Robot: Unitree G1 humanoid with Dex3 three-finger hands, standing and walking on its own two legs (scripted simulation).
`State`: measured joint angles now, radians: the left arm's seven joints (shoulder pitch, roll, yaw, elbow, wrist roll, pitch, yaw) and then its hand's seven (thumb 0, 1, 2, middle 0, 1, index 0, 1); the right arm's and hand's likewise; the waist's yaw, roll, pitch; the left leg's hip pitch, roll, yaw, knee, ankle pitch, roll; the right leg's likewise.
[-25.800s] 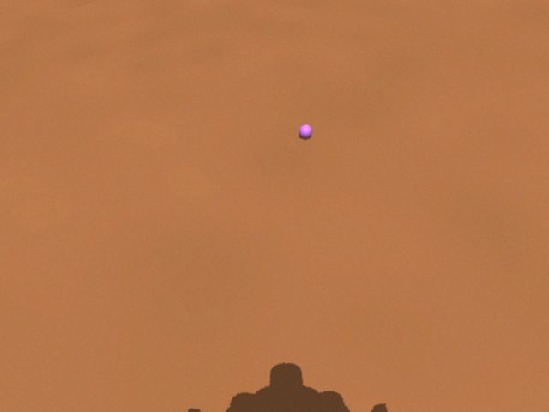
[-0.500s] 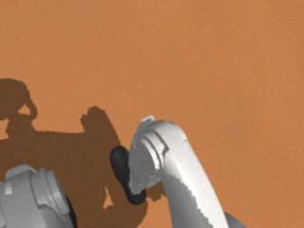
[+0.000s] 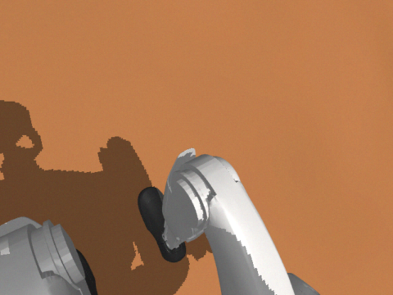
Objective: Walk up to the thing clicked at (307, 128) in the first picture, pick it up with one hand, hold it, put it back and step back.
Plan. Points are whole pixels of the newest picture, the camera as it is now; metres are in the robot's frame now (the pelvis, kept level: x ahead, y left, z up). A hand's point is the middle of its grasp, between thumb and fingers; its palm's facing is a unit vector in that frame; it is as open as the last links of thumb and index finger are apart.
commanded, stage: close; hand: left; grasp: from above
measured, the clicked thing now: out of the picture +0.49 +0.31 -0.28
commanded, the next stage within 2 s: settle in 0.58 s
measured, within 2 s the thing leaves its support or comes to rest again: leaves its support in 0.94 s
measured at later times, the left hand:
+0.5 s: hand out of the picture +0.47 +0.31 -0.25, palm faces -0.44 -0.14 -0.89, open 10.1 cm
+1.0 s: hand out of the picture +0.47 +0.32 -0.24, palm faces -0.42 -0.15 -0.90, open 10.0 cm
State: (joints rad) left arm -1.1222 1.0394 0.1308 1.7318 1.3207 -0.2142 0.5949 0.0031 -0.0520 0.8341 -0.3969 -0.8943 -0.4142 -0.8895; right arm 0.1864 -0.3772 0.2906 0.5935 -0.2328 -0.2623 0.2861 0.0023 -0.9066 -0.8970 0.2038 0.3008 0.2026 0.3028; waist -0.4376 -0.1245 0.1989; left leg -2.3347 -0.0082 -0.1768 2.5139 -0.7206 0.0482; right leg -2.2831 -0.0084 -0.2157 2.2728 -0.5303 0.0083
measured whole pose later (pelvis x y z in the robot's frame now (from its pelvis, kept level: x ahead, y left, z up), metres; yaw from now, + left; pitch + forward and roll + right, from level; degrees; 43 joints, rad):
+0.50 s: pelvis +0.00 +0.00 +0.00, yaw +0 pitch +30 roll -15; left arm -1.12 1.04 0.12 1.71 1.32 -0.22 0.58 0.02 0.03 0.60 -0.59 -0.78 -0.57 -0.74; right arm 0.18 -0.38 0.30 0.58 -0.23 -0.26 0.29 0.00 -0.91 -0.90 0.20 0.30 0.20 0.30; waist -0.43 -0.13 0.19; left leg -2.33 -0.01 -0.18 2.51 -0.73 0.05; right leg -2.27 -0.01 -0.22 2.27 -0.54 0.01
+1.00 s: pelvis +0.00 +0.00 +0.00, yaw +0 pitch +31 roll -15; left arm -1.08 1.01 0.16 1.62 1.31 -0.20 0.53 0.02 -0.01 0.53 -0.71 -0.68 -0.68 -0.66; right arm 0.21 -0.38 0.26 0.60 -0.22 -0.24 0.28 0.00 -0.92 -0.90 0.20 0.30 0.20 0.30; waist -0.41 -0.11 0.17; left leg -2.33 -0.02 -0.18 2.50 -0.72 0.04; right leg -2.28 -0.01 -0.22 2.26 -0.54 0.01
